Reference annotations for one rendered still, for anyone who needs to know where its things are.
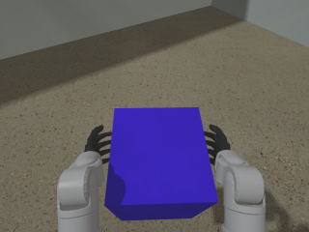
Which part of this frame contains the carton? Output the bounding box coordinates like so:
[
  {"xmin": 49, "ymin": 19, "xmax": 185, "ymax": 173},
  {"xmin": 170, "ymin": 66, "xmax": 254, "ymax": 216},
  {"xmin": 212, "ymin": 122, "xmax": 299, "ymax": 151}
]
[{"xmin": 104, "ymin": 107, "xmax": 218, "ymax": 221}]

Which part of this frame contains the left robot forearm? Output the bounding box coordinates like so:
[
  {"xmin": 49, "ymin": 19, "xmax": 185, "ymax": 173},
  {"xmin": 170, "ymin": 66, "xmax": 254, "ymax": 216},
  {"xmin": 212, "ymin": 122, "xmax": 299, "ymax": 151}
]
[{"xmin": 57, "ymin": 151, "xmax": 105, "ymax": 232}]

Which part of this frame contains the robot left hand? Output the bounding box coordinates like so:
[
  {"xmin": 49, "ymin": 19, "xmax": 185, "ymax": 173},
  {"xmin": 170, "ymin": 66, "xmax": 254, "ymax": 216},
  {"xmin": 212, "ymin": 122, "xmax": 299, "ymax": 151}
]
[{"xmin": 84, "ymin": 125, "xmax": 112, "ymax": 164}]

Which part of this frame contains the robot right hand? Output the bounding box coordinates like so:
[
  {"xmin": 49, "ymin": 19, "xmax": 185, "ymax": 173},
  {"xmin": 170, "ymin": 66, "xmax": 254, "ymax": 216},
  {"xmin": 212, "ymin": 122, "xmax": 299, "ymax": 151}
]
[{"xmin": 204, "ymin": 124, "xmax": 231, "ymax": 165}]

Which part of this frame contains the right robot forearm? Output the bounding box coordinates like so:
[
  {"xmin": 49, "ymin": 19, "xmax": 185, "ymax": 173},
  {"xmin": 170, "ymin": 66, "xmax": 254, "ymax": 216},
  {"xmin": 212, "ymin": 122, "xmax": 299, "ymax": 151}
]
[{"xmin": 214, "ymin": 150, "xmax": 267, "ymax": 232}]

